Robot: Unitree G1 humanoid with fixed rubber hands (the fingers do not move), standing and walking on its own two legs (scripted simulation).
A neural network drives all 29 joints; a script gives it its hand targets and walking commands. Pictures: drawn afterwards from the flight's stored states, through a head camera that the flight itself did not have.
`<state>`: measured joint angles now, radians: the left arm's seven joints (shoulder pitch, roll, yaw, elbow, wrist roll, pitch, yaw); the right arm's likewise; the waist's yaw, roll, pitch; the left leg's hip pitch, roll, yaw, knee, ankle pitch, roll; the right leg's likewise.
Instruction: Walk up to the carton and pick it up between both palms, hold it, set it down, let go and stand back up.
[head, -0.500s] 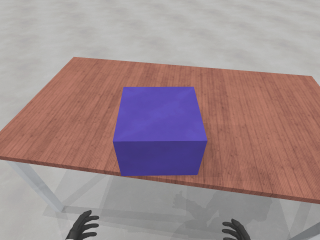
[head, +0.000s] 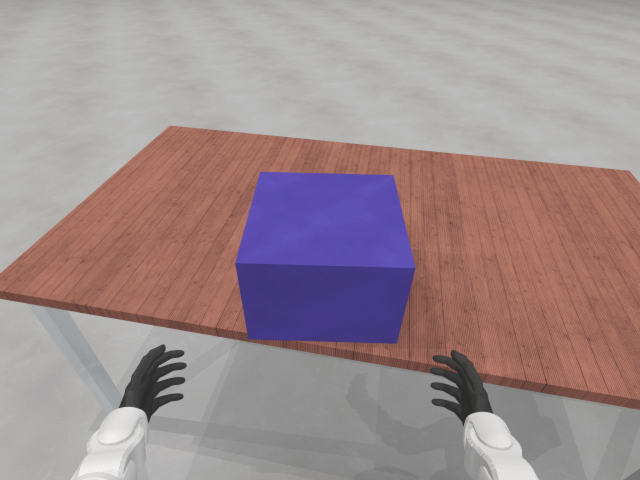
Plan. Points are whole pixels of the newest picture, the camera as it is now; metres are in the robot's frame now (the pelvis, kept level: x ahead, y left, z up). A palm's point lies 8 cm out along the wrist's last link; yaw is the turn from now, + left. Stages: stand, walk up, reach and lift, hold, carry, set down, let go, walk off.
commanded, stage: reach and lift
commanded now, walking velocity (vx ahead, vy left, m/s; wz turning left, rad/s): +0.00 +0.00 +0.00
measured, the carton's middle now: (324, 253) +0.54 +0.00 -0.01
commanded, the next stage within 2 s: none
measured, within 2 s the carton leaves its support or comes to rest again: neither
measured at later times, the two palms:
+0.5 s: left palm (136, 378) +0.30 +0.27 -0.02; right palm (489, 380) +0.29 -0.22 -0.02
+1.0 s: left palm (151, 307) +0.38 +0.26 +0.03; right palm (487, 312) +0.36 -0.23 +0.04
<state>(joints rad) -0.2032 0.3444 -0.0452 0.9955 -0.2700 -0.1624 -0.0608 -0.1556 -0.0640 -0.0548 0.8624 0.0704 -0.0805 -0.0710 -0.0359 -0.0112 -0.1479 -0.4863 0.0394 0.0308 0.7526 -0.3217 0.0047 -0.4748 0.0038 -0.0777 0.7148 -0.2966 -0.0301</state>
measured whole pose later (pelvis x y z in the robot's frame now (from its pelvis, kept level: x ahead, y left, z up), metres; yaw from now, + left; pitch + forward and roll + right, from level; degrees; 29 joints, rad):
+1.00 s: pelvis +0.04 +0.01 +0.02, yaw -3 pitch +13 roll -1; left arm -0.39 0.37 -0.07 1.01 -0.41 -0.40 -0.05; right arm -0.40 -0.29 0.08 0.99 0.37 -0.35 0.02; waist -0.01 0.00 -0.18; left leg -0.50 0.04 0.09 0.52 -0.25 0.01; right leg -0.49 0.02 -0.02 0.45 -0.19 -0.01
